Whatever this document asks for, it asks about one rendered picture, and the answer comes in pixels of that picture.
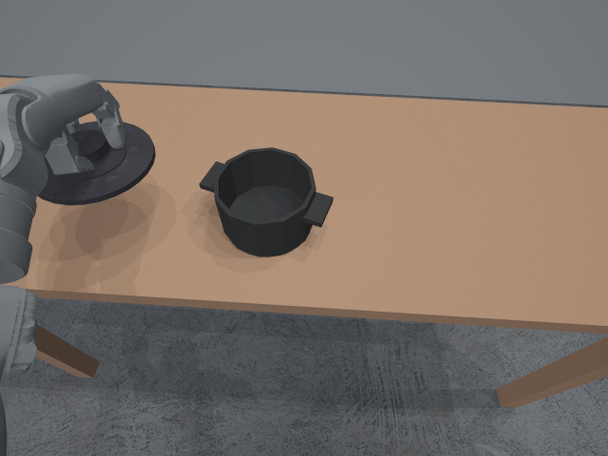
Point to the pot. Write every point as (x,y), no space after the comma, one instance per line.
(266,200)

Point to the lid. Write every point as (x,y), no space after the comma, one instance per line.
(118,171)

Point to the knob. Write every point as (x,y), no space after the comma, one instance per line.
(94,145)

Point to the table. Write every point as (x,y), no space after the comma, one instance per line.
(453,212)

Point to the left robot hand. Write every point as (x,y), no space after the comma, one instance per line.
(77,95)

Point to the left robot upper arm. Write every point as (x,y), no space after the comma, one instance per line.
(18,327)

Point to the robot left forearm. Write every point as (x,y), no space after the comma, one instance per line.
(29,122)

